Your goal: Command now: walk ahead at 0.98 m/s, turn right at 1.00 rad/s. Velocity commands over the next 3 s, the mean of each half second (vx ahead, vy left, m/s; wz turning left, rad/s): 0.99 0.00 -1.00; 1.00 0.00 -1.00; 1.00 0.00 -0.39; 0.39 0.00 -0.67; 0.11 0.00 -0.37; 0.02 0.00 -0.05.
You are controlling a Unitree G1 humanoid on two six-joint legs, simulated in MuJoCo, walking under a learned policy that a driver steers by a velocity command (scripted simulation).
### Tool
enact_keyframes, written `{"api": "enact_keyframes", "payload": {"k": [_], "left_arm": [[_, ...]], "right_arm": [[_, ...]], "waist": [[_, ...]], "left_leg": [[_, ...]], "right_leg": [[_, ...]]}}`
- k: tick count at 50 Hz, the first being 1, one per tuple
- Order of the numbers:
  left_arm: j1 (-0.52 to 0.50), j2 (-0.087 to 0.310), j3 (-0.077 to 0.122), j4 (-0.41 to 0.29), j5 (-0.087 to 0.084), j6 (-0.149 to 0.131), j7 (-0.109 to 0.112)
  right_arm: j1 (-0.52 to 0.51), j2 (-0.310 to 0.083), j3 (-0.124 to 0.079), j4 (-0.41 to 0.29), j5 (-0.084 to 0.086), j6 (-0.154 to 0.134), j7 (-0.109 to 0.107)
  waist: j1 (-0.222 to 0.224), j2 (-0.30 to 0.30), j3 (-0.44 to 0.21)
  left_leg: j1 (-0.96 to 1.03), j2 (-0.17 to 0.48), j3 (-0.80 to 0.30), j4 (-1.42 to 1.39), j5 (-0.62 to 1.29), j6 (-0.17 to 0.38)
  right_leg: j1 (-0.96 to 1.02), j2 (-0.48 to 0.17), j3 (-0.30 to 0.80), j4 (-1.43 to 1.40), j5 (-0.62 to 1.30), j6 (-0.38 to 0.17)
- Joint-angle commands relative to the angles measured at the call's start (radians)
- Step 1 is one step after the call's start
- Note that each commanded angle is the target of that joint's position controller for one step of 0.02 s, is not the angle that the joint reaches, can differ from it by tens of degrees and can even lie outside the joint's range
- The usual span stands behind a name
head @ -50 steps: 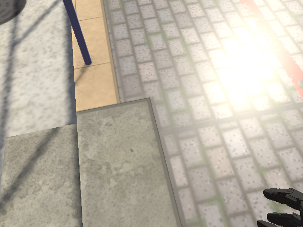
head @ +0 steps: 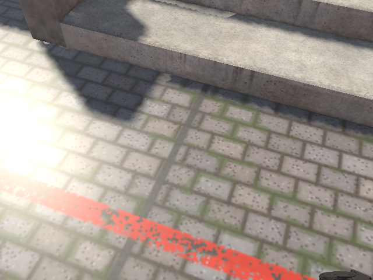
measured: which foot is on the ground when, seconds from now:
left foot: up 0.00-0.12, down 0.14-0.58, up 0.60-0.96, down 0.98-1.00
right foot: down 0.00-0.16, up 0.18-0.56, down 0.58-1.00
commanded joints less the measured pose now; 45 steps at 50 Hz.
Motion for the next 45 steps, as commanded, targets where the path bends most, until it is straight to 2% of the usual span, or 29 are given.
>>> {"api": "enact_keyframes", "payload": {"k": [1, 3, 5, 6, 7, 8, 9, 10, 11, 12, 16, 19, 21, 23, 25, 26, 28, 29, 30, 31, 32, 33, 34, 36, 37, 39, 41, 43, 45], "left_arm": [[-0.125, 0.155, 0.044, -0.089, -0.008, -0.045, -0.008], [-0.088, 0.177, 0.052, -0.068, -0.021, -0.044, -0.009], [-0.073, 0.213, 0.060, -0.054, -0.017, -0.038, -0.003], [-0.102, 0.248, 0.066, -0.054, -0.012, -0.036, -0.005], [-0.153, 0.223, 0.059, -0.063, -0.002, -0.046, -0.011], [-0.163, 0.052, 0.017, -0.102, -0.009, -0.058, -0.006], [-0.072, 0.032, -0.006, -0.155, -0.040, -0.054, -0.003], [-0.131, 0.099, 0.000, -0.116, -0.004, -0.035, 0.004], [-0.185, 0.114, 0.003, -0.112, 0.014, -0.021, -0.009], [-0.226, 0.104, 0.003, -0.113, 0.023, -0.007, -0.025], [-0.318, -0.001, -0.026, -0.187, 0.021, 0.044, -0.069], [-0.396, 0.000, -0.036, -0.241, 0.015, 0.050, -0.081], [-0.465, 0.012, -0.041, -0.261, 0.014, 0.052, -0.093], [-0.513, -0.002, -0.048, -0.264, 0.015, 0.045, -0.104], [-0.459, 0.020, -0.037, -0.235, 0.010, 0.037, -0.094], [-0.368, 0.046, -0.025, -0.209, 0.006, 0.035, -0.083], [0.018, 0.126, 0.024, -0.091, 0.002, 0.030, -0.052], [0.083, 0.165, 0.056, -0.043, -0.006, 0.034, -0.025], [-0.024, 0.240, 0.071, -0.063, -0.020, 0.045, -0.008], [-0.036, 0.304, 0.081, -0.114, 0.010, 0.057, -0.008], [-0.012, 0.266, 0.083, -0.106, 0.010, 0.056, 0.000], [-0.036, 0.220, 0.075, -0.084, 0.007, 0.044, 0.008], [-0.065, 0.196, 0.067, -0.070, 0.005, 0.025, 0.013], [-0.107, 0.150, 0.044, -0.068, -0.003, -0.010, 0.020], [-0.100, 0.135, 0.036, -0.062, -0.008, -0.022, 0.014], [-0.084, 0.137, 0.037, -0.052, -0.006, -0.042, 0.006], [-0.083, 0.135, 0.041, -0.038, -0.003, -0.046, -0.001], [-0.051, 0.154, 0.050, -0.016, -0.018, -0.048, -0.011], [-0.028, 0.169, 0.057, 0.003, -0.027, -0.047, -0.011]], "right_arm": [[-0.057, -0.082, -0.016, -0.069, 0.020, -0.007, 0.010], [-0.079, -0.105, -0.024, -0.069, 0.030, -0.009, 0.005], [0.023, -0.166, -0.048, -0.036, 0.030, -0.011, -0.012], [0.183, -0.204, -0.069, -0.002, 0.032, -0.015, -0.027], [0.401, -0.251, -0.094, 0.044, 0.027, -0.016, -0.050], [0.559, -0.324, -0.117, 0.073, -0.012, -0.024, -0.068], [0.416, -0.355, -0.122, 0.049, -0.022, -0.024, -0.052], [0.268, -0.241, -0.109, 0.020, -0.008, -0.019, -0.046], [0.216, -0.167, -0.091, 0.024, 0.002, -0.015, -0.041], [0.214, -0.138, -0.083, 0.047, 0.000, -0.015, -0.037], [0.269, -0.084, -0.064, 0.160, 0.033, -0.054, -0.016], [0.208, -0.091, -0.064, 0.176, 0.032, -0.077, -0.010], [0.213, -0.115, -0.070, 0.195, 0.031, -0.080, -0.017], [0.260, -0.146, -0.075, 0.219, 0.031, -0.076, -0.025], [0.299, -0.200, -0.086, 0.220, 0.035, -0.059, -0.034], [0.286, -0.236, -0.095, 0.213, 0.034, -0.044, -0.039], [0.198, -0.276, -0.109, 0.174, 0.030, -0.011, -0.041], [0.194, -0.237, -0.105, 0.171, 0.020, -0.003, -0.033], [0.204, -0.080, -0.065, 0.127, -0.003, -0.005, -0.018], [0.216, -0.124, -0.066, -0.004, 0.028, -0.027, -0.015], [0.126, -0.160, -0.061, -0.011, 0.023, -0.054, -0.015], [0.103, -0.161, -0.056, -0.004, 0.028, -0.065, -0.016], [0.078, -0.148, -0.050, 0.004, 0.013, -0.060, -0.021], [0.118, -0.140, -0.044, 0.023, -0.015, -0.021, -0.021], [0.112, -0.123, -0.040, 0.018, -0.017, -0.004, -0.018], [-0.043, -0.094, -0.026, -0.049, -0.008, 0.002, -0.010], [-0.142, -0.053, -0.010, -0.081, 0.009, -0.005, 0.000], [-0.162, -0.050, -0.008, -0.084, 0.024, -0.011, 0.004], [-0.168, -0.076, -0.016, -0.088, 0.034, -0.015, -0.004]], "waist": [[-0.033, -0.037, 0.075], [-0.009, -0.047, 0.036], [-0.054, -0.035, -0.061], [-0.154, -0.022, -0.150], [-0.273, -0.014, -0.248], [-0.292, 0.226, -0.356], [-0.148, 0.450, -0.424], [-0.135, 0.258, -0.264], [-0.126, 0.127, -0.156], [-0.116, 0.047, -0.089], [-0.049, 0.070, 0.040], [0.002, 0.083, 0.072], [0.002, 0.045, 0.115], [-0.011, 0.022, 0.132], [0.025, 0.059, 0.060], [0.082, 0.087, 0.001], [0.256, 0.102, -0.180], [0.245, 0.006, -0.185], [0.111, -0.224, -0.102], [0.066, -0.237, -0.314], [0.087, -0.068, -0.244], [0.045, 0.011, -0.094], [-0.002, 0.073, -0.030], [-0.070, 0.092, 0.007], [-0.081, 0.090, 0.014], [-0.050, 0.062, 0.076], [-0.018, 0.036, 0.080], [0.014, 0.003, 0.041], [0.025, -0.022, 0.015]], "left_leg": [[0.345, -0.084, 0.074, -0.230, 0.297, 0.014], [0.412, -0.121, 0.071, -0.320, 0.332, 0.039], [0.545, -0.181, 0.063, -0.374, 0.204, 0.061], [0.725, -0.194, 0.075, -0.381, 0.124, 0.068], [0.979, -0.134, 0.048, -0.353, 0.034, 0.081], [1.201, 0.140, -0.278, -0.445, -0.364, 0.123], [1.185, 0.320, -0.812, -0.691, -0.494, 0.182], [1.034, 0.273, -0.731, -0.703, -0.614, 0.199], [0.897, 0.234, -0.551, -0.686, -0.503, 0.201], [0.802, 0.196, -0.416, -0.688, -0.342, 0.190], [0.651, 0.153, -0.067, -0.764, 0.017, 0.141], [0.588, 0.093, 0.174, -0.818, 0.256, 0.118], [0.595, 0.057, 0.285, -0.868, 0.337, 0.112], [0.641, 0.036, 0.361, -0.863, 0.597, 0.107], [0.760, 0.054, 0.377, -0.726, 1.109, 0.102], [0.793, 0.073, 0.373, -0.592, 1.267, 0.101], [0.678, 0.103, 0.326, -0.108, 1.301, 0.118], [0.455, 0.014, 0.310, 0.232, 0.664, 0.099], [0.160, -0.149, 0.288, 0.607, -0.233, 0.074], [-0.104, -0.197, 0.069, 0.722, -0.252, 0.052], [-0.153, -0.141, -0.004, 0.636, -0.161, 0.056], [-0.134, -0.109, -0.006, 0.527, -0.102, 0.056], [-0.064, -0.080, -0.006, 0.451, -0.105, 0.046], [0.062, -0.042, -0.008, 0.330, -0.144, 0.013], [0.089, -0.032, 0.000, 0.263, -0.171, 0.000], [0.120, -0.028, 0.034, 0.061, -0.094, -0.013], [0.227, -0.067, 0.060, -0.138, 0.166, -0.003], [0.347, -0.112, 0.073, -0.282, 0.341, 0.023], [0.423, -0.146, 0.067, -0.372, 0.359, 0.045]], "right_leg": [[-0.383, -0.192, 0.233, -0.233, 0.376, -0.110], [-0.258, -0.226, 0.264, -0.190, 0.535, -0.081], [-0.110, -0.223, 0.269, 0.009, 0.819, -0.032], [-0.129, -0.211, 0.252, 0.231, 0.882, -0.005], [-0.259, -0.172, 0.216, 0.509, 0.809, 0.020], [-0.499, -0.069, 0.122, 0.913, 0.093, 0.034], [-0.675, -0.061, 0.045, 1.062, -0.141, 0.042], [-0.727, -0.162, 0.018, 1.086, -0.023, 0.034], [-0.719, -0.215, -0.009, 1.045, 0.044, 0.041], [-0.701, -0.247, -0.023, 1.014, 0.056, 0.048], [-0.743, -0.317, -0.037, 0.956, 0.079, 0.065], [-0.705, -0.316, -0.085, 0.804, 0.230, 0.064], [-0.660, -0.300, -0.169, 0.613, 0.298, 0.047], [-0.558, -0.253, -0.264, 0.452, 0.319, 0.009], [-0.445, -0.172, -0.327, 0.405, 0.280, -0.020], [-0.353, -0.142, -0.327, 0.398, 0.232, -0.033], [0.060, -0.099, -0.255, 0.346, 0.146, -0.082], [0.271, -0.126, -0.145, 0.272, 0.090, -0.104], [0.281, -0.278, 0.153, 0.274, 0.183, -0.135], [0.521, -0.427, 0.634, 0.030, 0.011, -0.316], [0.443, -0.451, 0.712, -0.125, -0.097, -0.279], [0.278, -0.429, 0.654, -0.164, -0.056, -0.248], [0.133, -0.384, 0.566, -0.161, 0.054, -0.225], [-0.072, -0.315, 0.425, -0.156, 0.230, -0.214], [-0.138, -0.293, 0.390, -0.172, 0.231, -0.212], [-0.257, -0.248, 0.341, -0.216, 0.282, -0.199], [-0.311, -0.184, 0.275, -0.222, 0.375, -0.145], [-0.280, -0.188, 0.270, -0.215, 0.505, -0.103], [-0.195, -0.209, 0.288, -0.163, 0.634, -0.068]]}}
